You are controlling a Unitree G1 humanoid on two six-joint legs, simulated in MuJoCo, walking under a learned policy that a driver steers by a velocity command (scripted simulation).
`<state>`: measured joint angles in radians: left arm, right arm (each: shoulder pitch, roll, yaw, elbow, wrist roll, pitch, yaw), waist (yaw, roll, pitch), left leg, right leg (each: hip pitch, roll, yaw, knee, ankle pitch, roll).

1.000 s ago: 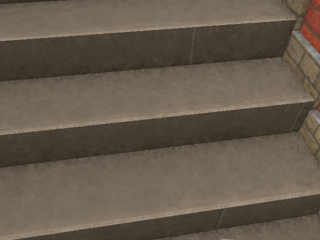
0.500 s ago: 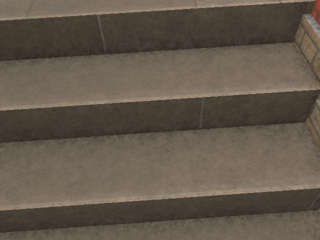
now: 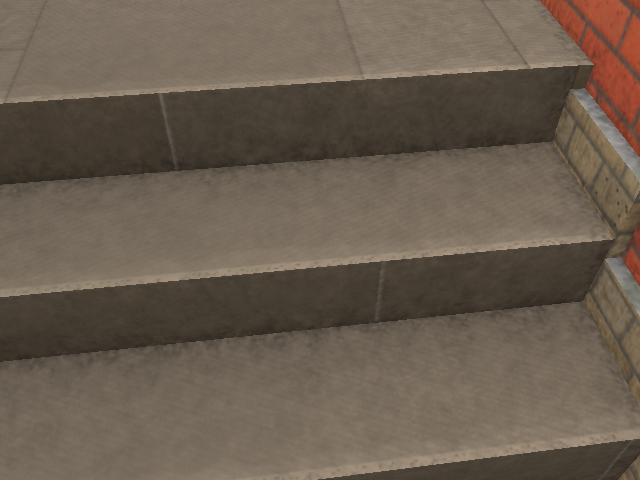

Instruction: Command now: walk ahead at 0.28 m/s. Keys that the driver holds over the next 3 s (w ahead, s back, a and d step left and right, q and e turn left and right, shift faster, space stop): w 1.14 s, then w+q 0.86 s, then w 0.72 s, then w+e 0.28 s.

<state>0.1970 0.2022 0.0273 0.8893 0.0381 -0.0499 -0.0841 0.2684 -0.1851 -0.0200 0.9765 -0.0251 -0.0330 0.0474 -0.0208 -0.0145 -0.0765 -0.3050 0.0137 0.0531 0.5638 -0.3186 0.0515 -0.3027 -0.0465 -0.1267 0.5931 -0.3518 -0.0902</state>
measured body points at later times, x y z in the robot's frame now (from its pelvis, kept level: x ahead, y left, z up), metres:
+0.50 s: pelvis +0.12 -0.01 +0.03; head +0.12 -0.02 +0.48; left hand -0.04 +0.15 -0.11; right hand +0.38 -0.15 -0.04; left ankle +0.21 +0.11 -0.53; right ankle -0.02 -0.11 -0.72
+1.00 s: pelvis +0.33 -0.05 +0.18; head +0.32 -0.06 +0.63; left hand +0.57 +0.11 +0.10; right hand +0.23 -0.19 +0.02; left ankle +0.21 +0.10 -0.56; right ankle +0.49 -0.18 -0.34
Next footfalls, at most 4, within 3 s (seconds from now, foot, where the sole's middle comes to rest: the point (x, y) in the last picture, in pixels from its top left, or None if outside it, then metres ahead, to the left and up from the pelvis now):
0.52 left None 0.25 0.10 -0.60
1.06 right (453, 404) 0.53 -0.20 -0.43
1.72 left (313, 224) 0.79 0.03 -0.26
2.20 right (342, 41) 1.11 -0.03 -0.09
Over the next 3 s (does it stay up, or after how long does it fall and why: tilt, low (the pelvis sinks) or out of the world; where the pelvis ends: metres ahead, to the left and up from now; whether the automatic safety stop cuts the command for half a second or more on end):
stays up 1.22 0.23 0.69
